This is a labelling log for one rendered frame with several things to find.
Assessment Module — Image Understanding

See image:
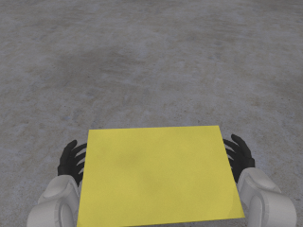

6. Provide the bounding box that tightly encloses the right robot forearm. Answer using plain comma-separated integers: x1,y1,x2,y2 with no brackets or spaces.
237,167,297,227

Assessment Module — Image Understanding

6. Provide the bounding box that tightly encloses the carton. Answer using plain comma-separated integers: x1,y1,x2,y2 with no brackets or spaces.
77,125,245,227

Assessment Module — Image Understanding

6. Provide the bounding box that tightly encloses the left robot hand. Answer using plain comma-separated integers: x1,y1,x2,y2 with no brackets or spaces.
57,139,87,187

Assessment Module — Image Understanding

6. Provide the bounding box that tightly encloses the right robot hand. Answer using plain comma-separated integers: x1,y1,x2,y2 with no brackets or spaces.
223,134,256,183

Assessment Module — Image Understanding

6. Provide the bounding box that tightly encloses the left robot forearm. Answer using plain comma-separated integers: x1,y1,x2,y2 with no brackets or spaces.
27,174,80,227

